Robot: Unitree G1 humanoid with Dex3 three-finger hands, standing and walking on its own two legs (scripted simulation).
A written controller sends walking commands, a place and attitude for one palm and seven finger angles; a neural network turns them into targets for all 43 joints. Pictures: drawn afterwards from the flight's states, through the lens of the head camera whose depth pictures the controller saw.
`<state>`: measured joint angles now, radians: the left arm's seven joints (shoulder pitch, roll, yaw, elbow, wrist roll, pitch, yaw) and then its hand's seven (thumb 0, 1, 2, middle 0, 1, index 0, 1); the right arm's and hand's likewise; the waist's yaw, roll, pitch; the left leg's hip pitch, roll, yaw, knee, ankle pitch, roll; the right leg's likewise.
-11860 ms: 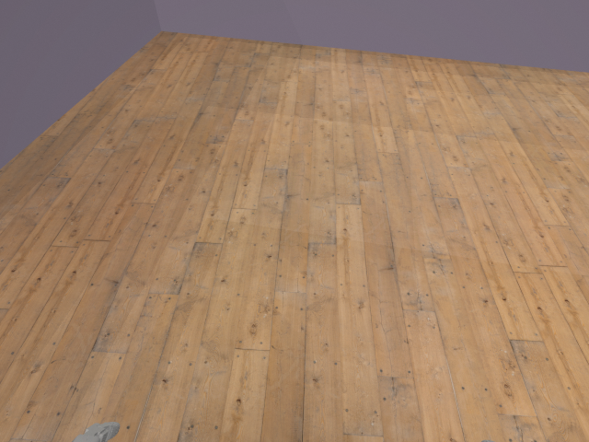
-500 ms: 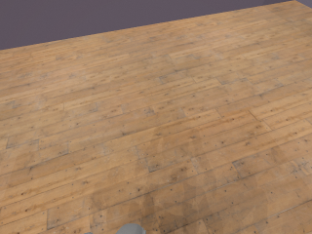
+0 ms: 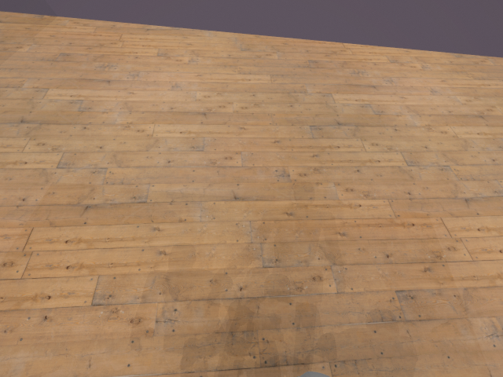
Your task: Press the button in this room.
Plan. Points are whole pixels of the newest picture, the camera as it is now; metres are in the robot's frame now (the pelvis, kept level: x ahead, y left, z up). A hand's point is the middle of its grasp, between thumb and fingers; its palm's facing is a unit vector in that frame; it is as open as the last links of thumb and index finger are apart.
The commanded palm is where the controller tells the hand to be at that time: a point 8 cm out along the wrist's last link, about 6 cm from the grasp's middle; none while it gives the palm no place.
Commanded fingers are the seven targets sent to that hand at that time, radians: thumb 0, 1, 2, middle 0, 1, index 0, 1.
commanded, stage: turn or walk to find it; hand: left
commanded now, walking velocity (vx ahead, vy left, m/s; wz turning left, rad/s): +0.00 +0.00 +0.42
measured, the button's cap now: out of the picture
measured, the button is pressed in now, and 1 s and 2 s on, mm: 0 0 0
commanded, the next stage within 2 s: none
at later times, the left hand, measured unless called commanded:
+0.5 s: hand out of the picture +0.00 +0.14 -0.15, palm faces +0.23 -0.94 -0.27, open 7.4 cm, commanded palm none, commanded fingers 0.00 0.90 0.90 -0.20 -0.30 -0.20 -0.30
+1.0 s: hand out of the picture -0.12 +0.21 -0.17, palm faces +0.45 -0.86 -0.25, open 7.4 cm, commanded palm none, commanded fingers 0.00 0.90 0.90 -0.20 -0.30 -0.20 -0.30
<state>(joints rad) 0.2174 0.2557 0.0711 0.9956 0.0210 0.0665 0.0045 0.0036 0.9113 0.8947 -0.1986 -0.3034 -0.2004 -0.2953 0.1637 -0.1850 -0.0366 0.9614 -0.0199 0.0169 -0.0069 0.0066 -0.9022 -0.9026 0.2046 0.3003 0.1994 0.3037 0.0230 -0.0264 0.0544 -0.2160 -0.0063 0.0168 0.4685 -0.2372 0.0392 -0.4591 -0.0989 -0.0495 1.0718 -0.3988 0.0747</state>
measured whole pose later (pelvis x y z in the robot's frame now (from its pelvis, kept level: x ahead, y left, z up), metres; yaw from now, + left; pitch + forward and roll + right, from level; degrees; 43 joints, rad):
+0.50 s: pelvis -0.04 -0.06 +0.00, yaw +13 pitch -1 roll +2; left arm 0.20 0.15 0.03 0.94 0.02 0.02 0.02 0.00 0.91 0.89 -0.20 -0.30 -0.21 -0.30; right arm 0.26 -0.26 -0.10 1.01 -0.03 0.08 0.02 0.01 -0.91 -0.90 0.20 0.30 0.20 0.30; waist -0.03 0.05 0.06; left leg -0.49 0.02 -0.05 1.17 -0.34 -0.06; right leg -0.21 -0.08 -0.18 0.50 -0.26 -0.03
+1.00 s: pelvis -0.08 -0.02 +0.00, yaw +25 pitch +0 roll +0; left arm 0.19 0.25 0.07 0.98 0.02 0.06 0.00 0.00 0.91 0.89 -0.20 -0.30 -0.20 -0.30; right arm 0.16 -0.19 -0.04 0.96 -0.02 0.01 -0.01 0.01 -0.90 -0.90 0.21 0.30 0.20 0.30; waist 0.02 -0.02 0.06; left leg -0.22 -0.03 -0.01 0.45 -0.23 0.03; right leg -0.46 -0.09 -0.03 1.04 -0.40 0.08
